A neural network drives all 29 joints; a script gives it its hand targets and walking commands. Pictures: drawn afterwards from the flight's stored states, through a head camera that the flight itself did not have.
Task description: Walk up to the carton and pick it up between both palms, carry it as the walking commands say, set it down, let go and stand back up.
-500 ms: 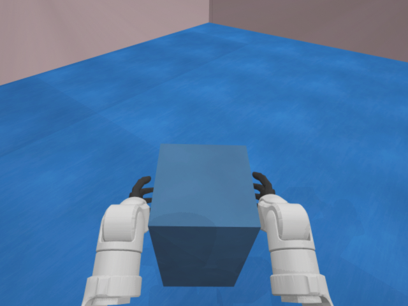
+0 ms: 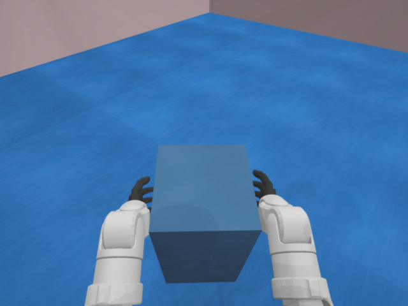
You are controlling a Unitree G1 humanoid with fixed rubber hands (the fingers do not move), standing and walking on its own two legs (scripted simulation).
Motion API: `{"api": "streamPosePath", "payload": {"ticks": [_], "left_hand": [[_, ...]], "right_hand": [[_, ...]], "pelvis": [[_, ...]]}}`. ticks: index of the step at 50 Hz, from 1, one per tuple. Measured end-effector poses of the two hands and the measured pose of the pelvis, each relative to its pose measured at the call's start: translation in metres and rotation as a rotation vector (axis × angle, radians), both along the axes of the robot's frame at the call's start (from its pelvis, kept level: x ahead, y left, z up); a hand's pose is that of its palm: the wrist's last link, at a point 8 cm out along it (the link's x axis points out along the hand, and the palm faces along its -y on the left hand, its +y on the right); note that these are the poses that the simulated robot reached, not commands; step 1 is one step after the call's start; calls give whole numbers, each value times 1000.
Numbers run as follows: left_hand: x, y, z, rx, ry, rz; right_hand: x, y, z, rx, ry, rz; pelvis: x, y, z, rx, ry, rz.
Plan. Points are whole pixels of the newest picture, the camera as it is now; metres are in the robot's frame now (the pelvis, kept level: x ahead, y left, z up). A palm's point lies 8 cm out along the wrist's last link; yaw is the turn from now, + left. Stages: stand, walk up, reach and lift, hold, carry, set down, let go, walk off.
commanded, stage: carry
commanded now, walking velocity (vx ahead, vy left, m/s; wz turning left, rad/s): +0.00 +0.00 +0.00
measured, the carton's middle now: (201, 221) +0.30 +0.01 +0.02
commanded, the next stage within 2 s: none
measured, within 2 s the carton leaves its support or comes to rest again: neither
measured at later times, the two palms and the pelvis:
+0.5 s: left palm (137, 217) +0.29 +0.14 +0.06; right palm (265, 209) +0.30 -0.12 +0.07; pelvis +0.00 +0.00 +0.00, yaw +0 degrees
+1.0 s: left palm (135, 224) +0.28 +0.14 +0.06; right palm (265, 213) +0.29 -0.11 +0.07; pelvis +0.00 +0.01 +0.00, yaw -1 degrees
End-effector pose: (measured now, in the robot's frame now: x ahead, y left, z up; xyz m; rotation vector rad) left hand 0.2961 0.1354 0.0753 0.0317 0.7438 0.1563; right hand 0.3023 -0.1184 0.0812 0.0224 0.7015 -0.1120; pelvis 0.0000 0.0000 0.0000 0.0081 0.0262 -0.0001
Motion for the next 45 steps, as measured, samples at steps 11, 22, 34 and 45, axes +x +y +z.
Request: {"api": "streamPosePath", "payload": {"ticks": [11,22,34,45], "left_hand": [[1,-2,-2,8,16,-15],[-3,-1,-13,-5,31,-9],[-9,3,-13,-4,7,10],[-13,3,-17,-14,14,2]], "right_hand": [[-2,-2,-3,-8,16,-2],[-3,0,-10,-11,31,-5],[-5,4,-11,-11,3,15],[-8,4,-9,-30,6,15]], "pelvis": [[2,1,1,-1,-10,-1],[-2,2,2,-5,-8,-3],[-2,5,2,-6,-9,-5],[-3,6,3,-8,-13,-10]]}}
